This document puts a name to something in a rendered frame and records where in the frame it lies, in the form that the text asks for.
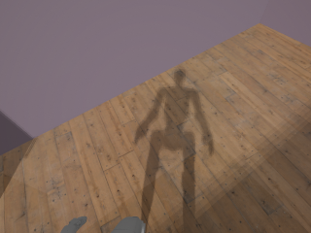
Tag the robot left hand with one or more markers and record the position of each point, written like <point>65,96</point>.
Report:
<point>74,225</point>

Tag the robot left thigh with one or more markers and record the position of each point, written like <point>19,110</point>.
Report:
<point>130,224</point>

